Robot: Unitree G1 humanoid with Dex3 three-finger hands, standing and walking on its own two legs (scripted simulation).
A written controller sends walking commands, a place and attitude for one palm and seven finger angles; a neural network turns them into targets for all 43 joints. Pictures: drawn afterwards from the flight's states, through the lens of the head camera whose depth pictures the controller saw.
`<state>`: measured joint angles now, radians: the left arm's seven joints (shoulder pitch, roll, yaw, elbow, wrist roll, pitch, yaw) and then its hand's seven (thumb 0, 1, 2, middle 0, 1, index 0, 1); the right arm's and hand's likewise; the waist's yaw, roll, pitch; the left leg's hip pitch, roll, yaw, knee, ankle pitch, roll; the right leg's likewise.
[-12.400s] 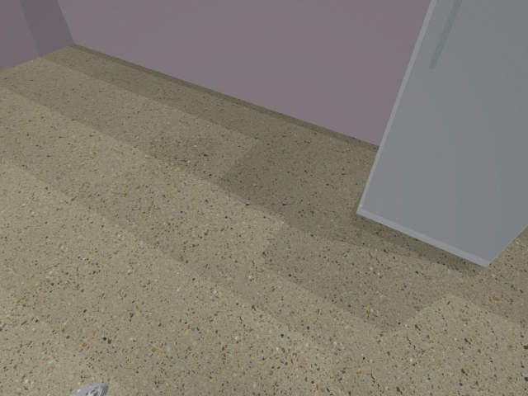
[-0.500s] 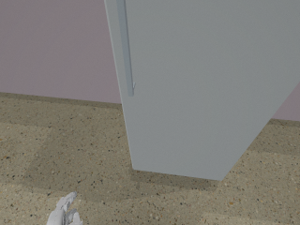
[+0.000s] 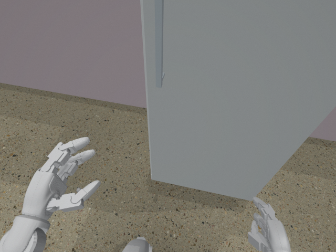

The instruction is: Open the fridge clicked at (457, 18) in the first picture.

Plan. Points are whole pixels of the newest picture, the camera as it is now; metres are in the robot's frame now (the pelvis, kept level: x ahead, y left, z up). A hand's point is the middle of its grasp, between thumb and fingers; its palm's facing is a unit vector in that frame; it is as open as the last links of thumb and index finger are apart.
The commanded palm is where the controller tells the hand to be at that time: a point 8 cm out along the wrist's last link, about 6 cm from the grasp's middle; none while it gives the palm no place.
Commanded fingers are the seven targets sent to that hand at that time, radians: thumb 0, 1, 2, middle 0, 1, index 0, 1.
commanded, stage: raise the hand to about handle height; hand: left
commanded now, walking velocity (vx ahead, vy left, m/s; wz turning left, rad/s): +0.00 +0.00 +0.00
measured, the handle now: (161, 1) +0.56 +0.10 +0.32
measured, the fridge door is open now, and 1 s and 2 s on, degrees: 0 0 0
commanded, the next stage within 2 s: move the hooked fingers beside the handle in 1.48 s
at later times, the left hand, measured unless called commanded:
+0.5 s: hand (58, 144) +0.26 +0.25 +0.16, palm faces -0.05 -0.99 -0.11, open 12.7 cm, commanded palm +0.23 +0.30 +0.18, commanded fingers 0.00 -0.43 0.33 -0.29 -1.15 -0.29 -1.15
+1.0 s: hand (19, 88) +0.29 +0.29 +0.26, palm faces +0.03 -0.99 -0.12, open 14.0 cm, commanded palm +0.26 +0.32 +0.26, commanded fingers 0.00 -0.50 0.30 -0.30 -1.20 -0.30 -1.20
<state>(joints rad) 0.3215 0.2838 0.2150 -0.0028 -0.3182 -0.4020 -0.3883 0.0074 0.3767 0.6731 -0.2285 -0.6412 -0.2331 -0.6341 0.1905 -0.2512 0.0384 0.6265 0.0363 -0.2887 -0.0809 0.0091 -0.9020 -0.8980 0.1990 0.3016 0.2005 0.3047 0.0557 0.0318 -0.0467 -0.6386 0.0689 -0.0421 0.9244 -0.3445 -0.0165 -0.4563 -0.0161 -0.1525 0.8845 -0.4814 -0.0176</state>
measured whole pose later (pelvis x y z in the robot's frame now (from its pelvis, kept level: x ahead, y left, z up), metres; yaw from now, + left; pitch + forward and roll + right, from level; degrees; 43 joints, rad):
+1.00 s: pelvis +0.01 +0.00 +0.05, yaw -1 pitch -5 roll -1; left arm -0.20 0.54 0.48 0.17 -0.34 0.19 -0.51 -0.02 -0.50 0.30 -0.30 -1.20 -0.30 -1.20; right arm 0.22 -0.26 0.11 0.64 0.08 -0.24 -0.11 0.01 -0.90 -0.90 0.20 0.30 0.20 0.31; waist 0.07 0.06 -0.02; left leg -0.23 0.05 0.02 0.47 -0.16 -0.01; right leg -0.08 -0.02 -0.11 0.44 -0.28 0.00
